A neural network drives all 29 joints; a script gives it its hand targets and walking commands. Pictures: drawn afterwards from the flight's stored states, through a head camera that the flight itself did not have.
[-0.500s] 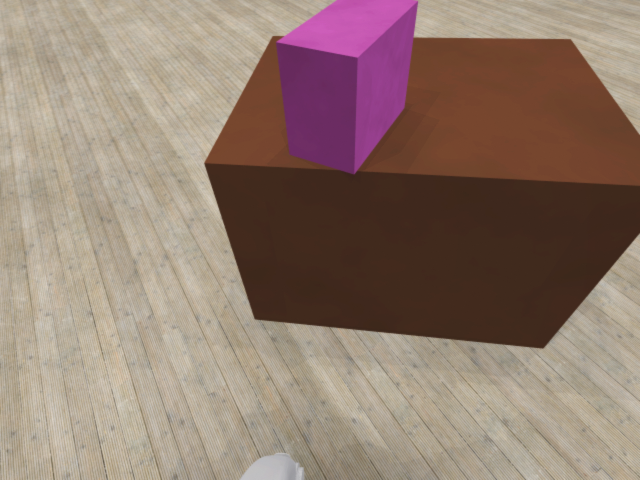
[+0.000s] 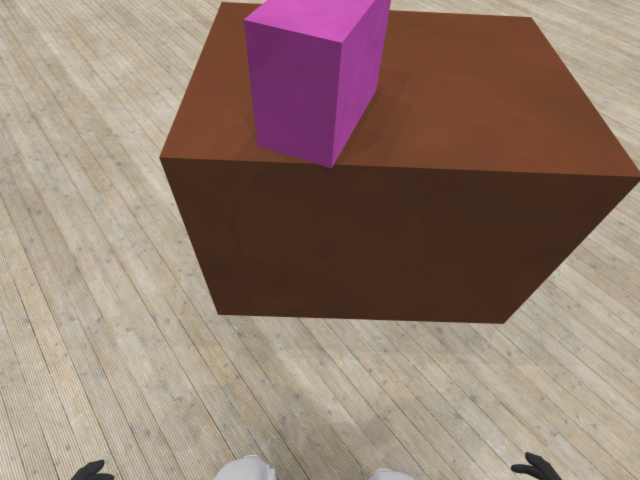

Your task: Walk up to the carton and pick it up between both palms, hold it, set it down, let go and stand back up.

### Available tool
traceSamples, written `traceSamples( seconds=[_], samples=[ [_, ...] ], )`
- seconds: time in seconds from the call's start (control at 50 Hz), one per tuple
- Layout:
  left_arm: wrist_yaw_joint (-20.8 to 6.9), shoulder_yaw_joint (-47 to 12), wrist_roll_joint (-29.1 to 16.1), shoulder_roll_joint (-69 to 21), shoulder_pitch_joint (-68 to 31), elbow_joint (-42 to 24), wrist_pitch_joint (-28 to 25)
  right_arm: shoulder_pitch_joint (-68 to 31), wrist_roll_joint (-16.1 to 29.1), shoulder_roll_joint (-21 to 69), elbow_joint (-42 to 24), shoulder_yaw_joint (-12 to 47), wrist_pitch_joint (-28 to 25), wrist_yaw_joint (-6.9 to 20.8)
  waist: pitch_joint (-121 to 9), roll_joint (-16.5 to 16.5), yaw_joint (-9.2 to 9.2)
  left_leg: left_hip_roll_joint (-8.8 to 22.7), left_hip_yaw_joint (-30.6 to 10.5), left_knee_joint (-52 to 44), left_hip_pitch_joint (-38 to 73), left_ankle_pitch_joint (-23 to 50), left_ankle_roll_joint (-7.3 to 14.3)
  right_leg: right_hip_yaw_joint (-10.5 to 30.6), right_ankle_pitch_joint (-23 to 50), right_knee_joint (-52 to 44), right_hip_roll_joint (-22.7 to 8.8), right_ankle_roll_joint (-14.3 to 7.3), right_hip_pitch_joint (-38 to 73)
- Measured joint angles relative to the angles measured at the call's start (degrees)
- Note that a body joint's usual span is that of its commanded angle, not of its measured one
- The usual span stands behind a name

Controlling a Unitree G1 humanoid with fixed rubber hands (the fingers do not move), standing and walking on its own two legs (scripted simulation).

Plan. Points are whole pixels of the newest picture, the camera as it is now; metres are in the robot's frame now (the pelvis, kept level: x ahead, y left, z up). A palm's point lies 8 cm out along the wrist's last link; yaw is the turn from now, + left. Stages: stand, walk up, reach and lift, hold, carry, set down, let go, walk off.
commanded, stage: walk up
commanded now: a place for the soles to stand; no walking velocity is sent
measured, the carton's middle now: (324, 63) +0.83 +0.03 +0.07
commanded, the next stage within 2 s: none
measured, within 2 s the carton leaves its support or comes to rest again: neither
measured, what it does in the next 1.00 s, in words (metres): shifts its weight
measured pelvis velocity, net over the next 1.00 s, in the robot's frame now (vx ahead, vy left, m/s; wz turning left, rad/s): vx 0.05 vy -0.03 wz -0.12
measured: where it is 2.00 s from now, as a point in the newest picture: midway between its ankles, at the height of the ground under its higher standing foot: (309, 422)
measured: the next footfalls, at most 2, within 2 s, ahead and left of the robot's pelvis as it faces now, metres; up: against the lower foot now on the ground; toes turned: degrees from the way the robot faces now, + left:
left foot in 1.24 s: +0.28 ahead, +0.09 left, +0.00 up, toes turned +1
right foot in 1.58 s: +0.33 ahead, -0.14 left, +0.00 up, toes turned -7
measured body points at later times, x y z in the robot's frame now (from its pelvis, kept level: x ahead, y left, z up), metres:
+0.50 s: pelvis -0.01 -0.02 +0.02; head +0.01 -0.03 +0.47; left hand +0.09 +0.29 -0.10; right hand +0.06 -0.33 -0.11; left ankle +0.03 +0.10 -0.70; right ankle +0.01 -0.15 -0.70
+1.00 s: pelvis +0.05 -0.03 +0.02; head +0.03 -0.05 +0.47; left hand +0.14 +0.29 -0.08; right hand +0.03 -0.36 -0.11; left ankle +0.03 +0.10 -0.67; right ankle +0.03 -0.14 -0.70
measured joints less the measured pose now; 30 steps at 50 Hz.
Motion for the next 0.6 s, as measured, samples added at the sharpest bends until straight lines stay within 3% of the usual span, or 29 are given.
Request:
traceSamples(
  seconds=[0.06, 0.36, 0.6],
  samples=[
    [-0.15, 0.49, 0.36, 0.11, -0.87, 0.9, 0.1, -0.93, -0.09, 0.1, 0.91, -0.3, 0.61, -0.14, 0.29, -0.29, -0.4, 0.75, 0.5, -0.73, 0.61, 0.41, -0.48, 0.18, 0.48, -1.53, 0.47, 0.97, 0.65],
    [-1.05, 0.84, 0.93, -1.05, -0.67, 5.59, 1.26, -0.74, -0.43, -1.46, 5.96, -1.04, 1.25, 0.68, -1.04, -0.36, -0.75, 0.27, 3.71, -9.99, 6.59, 5.34, -1.16, 2.94, 4.4, -6.81, 0.39, 0.18, 3.48],
    [-1.47, 0.27, 0.93, -2.21, -0.16, 6.35, 1.52, 0.6, -0.46, -0.5, 8.37, -1.17, 1.37, 1.31, -2.07, 0.18, -1.33, -0.45, 3.72, -16.78, 9.85, 8.76, -1.51, 3.78, 7.65, -12.67, 0.69, -0.1, 5.97]
  ],
)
